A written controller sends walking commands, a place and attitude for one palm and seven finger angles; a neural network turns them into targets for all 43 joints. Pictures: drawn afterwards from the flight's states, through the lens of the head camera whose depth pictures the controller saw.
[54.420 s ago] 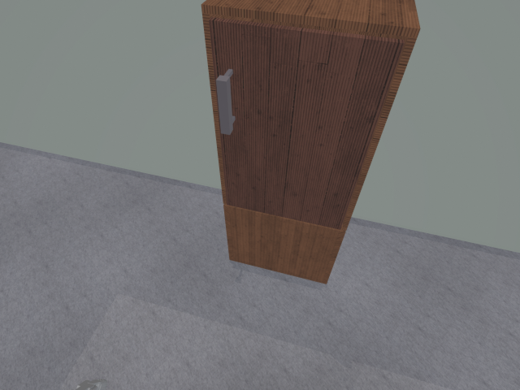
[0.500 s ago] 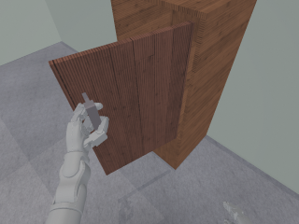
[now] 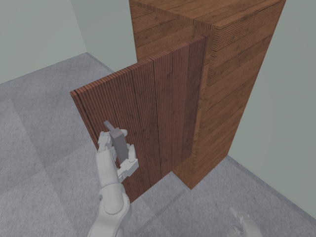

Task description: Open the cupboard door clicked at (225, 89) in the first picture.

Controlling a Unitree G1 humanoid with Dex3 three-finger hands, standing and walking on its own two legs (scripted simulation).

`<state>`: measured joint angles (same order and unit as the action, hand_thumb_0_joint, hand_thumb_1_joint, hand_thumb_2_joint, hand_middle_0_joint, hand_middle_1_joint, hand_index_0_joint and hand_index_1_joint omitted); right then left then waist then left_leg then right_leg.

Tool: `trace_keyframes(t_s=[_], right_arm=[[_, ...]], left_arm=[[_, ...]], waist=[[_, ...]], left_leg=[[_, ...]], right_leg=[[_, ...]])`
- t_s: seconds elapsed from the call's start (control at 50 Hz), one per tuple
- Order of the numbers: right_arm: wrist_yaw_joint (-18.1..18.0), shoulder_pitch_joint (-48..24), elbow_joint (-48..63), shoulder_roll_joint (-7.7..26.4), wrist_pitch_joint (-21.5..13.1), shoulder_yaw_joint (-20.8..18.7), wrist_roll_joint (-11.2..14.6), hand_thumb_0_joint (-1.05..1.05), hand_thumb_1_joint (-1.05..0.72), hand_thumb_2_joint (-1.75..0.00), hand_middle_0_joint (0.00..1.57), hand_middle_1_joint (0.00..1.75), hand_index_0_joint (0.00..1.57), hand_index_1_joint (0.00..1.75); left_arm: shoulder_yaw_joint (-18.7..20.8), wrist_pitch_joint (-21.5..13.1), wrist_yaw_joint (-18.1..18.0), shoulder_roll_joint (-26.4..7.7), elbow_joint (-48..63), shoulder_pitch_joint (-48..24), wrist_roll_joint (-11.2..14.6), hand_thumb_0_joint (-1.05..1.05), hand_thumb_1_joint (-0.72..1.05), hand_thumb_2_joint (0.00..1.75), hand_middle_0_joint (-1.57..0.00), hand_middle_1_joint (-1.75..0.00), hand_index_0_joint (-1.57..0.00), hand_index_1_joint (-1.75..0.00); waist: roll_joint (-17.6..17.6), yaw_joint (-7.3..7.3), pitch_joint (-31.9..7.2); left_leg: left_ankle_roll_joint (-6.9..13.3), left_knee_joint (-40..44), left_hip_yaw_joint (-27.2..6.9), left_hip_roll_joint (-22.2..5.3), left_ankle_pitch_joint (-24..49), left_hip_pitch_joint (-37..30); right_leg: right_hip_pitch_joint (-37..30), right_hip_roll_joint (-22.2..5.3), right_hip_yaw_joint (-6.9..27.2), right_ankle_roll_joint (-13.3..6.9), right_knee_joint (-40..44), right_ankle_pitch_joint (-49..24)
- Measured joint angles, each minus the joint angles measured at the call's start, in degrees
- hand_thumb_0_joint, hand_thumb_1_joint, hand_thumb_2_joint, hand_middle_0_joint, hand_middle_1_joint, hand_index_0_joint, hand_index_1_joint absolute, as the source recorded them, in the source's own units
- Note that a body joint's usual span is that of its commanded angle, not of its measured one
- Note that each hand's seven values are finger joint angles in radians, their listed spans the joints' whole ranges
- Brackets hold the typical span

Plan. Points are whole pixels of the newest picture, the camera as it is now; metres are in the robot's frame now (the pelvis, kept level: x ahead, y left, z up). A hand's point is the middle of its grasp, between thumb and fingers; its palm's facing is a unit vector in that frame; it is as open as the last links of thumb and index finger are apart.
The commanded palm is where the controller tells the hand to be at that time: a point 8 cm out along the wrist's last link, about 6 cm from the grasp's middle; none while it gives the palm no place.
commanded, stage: open thumb and fingers to let go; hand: left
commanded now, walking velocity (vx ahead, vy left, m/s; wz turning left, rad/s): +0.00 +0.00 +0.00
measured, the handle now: (117, 145) +0.32 +0.12 +0.08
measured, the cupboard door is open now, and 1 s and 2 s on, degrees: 89 86 89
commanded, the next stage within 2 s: slide the hand sideways off the handle in 0.84 s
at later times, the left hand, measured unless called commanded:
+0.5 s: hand (123, 159) +0.28 +0.10 +0.09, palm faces +0.37 -0.93 +0.00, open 11.9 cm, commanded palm +0.24 +0.13 +0.08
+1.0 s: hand (127, 160) +0.28 +0.09 +0.09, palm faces +0.29 -0.96 -0.05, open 15.5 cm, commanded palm +0.24 +0.12 +0.08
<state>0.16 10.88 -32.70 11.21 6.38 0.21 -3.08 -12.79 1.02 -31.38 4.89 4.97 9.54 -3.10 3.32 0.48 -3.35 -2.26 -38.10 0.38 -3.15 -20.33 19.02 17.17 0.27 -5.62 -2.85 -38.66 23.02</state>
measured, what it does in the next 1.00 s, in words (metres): shifts its weight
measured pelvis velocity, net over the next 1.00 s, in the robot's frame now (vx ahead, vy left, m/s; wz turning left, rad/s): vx -0.04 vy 0.04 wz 0.01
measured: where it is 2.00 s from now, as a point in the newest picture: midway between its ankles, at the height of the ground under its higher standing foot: outside the picture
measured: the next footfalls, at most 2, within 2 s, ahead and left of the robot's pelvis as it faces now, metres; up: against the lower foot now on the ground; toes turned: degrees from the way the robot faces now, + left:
none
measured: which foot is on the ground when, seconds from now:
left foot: down 0.00-1.00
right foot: down 0.00-1.00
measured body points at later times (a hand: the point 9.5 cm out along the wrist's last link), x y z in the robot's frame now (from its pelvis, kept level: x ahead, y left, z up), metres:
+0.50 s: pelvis -0.02 +0.02 +0.00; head -0.02 +0.00 +0.45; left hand +0.25 +0.15 +0.09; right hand +0.17 -0.19 -0.10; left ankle -0.01 +0.15 -0.72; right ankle -0.03 -0.08 -0.72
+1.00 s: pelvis -0.04 +0.04 -0.01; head -0.04 +0.03 +0.44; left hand +0.26 +0.14 +0.09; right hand +0.13 -0.17 -0.11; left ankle -0.01 +0.15 -0.72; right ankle -0.03 -0.08 -0.72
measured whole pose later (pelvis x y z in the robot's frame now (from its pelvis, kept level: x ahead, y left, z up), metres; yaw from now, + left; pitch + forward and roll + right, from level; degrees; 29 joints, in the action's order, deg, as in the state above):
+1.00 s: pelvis -0.04 +0.04 -0.01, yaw +0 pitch +1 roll -1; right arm 0.5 9.4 -35.7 9.4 4.9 1.3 -2.4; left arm -14.3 0.2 -32.1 6.0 -8.5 -5.5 -4.7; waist 2.2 -1.1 -2.0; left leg 0.4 -43.1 1.0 -0.9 -19.4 25.0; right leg 22.5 -2.2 -4.8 -0.4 -42.6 21.1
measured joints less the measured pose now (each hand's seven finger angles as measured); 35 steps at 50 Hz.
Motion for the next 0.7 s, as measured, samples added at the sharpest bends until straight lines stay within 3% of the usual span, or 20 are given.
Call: trace_keyframes(t_s=[0.22,0.34,0.54,0.7], right_arm=[[-1.4,0.1,-2.4,0.4,-1.3,-0.7,-0.1,0.01,-0.91,-0.9,0.2,0.3,0.2,0.3],[-1.3,-0.4,-1.7,-0.2,-2.0,-0.3,0.0,0.01,-0.91,-0.9,0.2,0.3,0.2,0.3],[-1.4,-2.6,-1.4,-0.9,-2.3,0.4,0.0,0.01,-0.9,-0.9,0.2,0.3,0.2,0.3],[-0.5,-2.7,-1.9,-1.6,-1.7,0.7,0.2,0.01,-0.9,-0.9,0.2,0.3,0.2,0.3]], left_arm=[[1.0,-2.0,-0.3,0.7,-4.2,-3.5,0.9,0.01,0.55,0.74,-0.35,-1.3,-0.35,-1.32],[1.3,-3.0,-0.2,0.7,-4.4,-2.9,0.4,0.01,0.29,0.64,-0.35,-1.28,-0.36,-1.29],[0.3,-3.1,-0.7,1.1,-8.6,-8.2,-0.2,0.0,-0.27,0.39,-0.31,-1.21,-0.32,-1.21],[-1.1,-1.6,-3.5,1.6,-11.8,-12.9,-1.2,0.0,-0.45,0.32,-0.27,-0.97,-0.27,-0.98]], waist=[[0.0,-0.91,0.4],[-0.3,-1.27,0.4],[-0.8,-1.65,0.9],[-0.9,-1.6,1.1]], left_leg=[[0.2,0.0,-0.3,0.7,0.6,1.1],[0.4,-0.5,-0.4,0.9,0.6,1.1],[1.5,-2.8,-0.2,1.5,0.4,3.0],[2.3,-4.5,0.3,2.1,0.3,4.9]], right_leg=[[1.2,-0.7,-0.3,0.2,-0.7,-0.1],[0.8,-0.9,-0.3,0.6,-0.6,-0.3],[2.3,-1.6,-0.1,1.6,-1.7,-0.9],[4.1,-2.2,0.4,2.3,-3.0,-1.2]])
